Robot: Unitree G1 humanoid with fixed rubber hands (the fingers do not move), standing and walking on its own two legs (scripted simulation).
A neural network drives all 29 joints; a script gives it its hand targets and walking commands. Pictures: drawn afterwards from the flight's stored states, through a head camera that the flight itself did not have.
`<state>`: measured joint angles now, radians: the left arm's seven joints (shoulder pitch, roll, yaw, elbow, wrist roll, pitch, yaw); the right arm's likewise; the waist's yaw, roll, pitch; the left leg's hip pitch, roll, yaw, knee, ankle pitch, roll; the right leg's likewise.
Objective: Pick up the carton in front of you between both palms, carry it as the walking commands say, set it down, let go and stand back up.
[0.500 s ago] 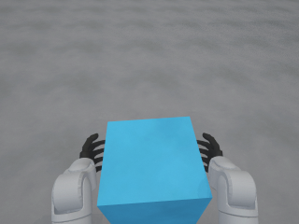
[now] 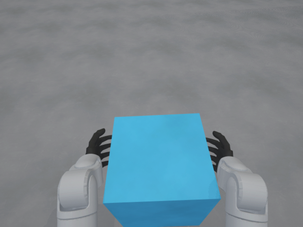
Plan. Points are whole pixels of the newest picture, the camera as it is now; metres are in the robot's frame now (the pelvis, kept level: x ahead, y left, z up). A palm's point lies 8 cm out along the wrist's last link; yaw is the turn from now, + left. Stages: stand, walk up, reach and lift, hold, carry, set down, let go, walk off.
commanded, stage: carry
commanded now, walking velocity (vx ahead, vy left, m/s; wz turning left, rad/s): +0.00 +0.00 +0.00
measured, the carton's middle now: (159, 174) +0.28 -0.01 +0.01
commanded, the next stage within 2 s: none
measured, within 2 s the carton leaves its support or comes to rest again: neither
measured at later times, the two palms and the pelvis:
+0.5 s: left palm (95, 113) +0.42 +0.17 +0.10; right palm (203, 112) +0.41 -0.13 +0.10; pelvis +0.15 +0.02 +0.01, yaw -1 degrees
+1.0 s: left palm (92, 116) +0.40 +0.17 +0.10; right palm (202, 117) +0.40 -0.12 +0.10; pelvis +0.14 +0.03 +0.01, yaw -1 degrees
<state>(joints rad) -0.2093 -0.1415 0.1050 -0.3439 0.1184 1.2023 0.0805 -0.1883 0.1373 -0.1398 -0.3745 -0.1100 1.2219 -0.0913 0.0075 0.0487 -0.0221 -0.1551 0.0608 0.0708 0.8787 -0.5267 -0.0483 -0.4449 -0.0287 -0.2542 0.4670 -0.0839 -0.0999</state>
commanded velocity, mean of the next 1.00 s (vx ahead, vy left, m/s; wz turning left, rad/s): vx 0.00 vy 0.00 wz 0.00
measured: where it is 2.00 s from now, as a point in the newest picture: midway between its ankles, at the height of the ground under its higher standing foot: outside the picture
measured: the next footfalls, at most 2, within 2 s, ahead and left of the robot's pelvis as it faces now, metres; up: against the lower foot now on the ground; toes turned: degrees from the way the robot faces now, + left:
left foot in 0.22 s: +0.15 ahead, +0.13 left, +0.00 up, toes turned -5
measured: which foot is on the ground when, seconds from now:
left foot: up 0.00-0.20, down 0.22-1.00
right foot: down 0.00-1.00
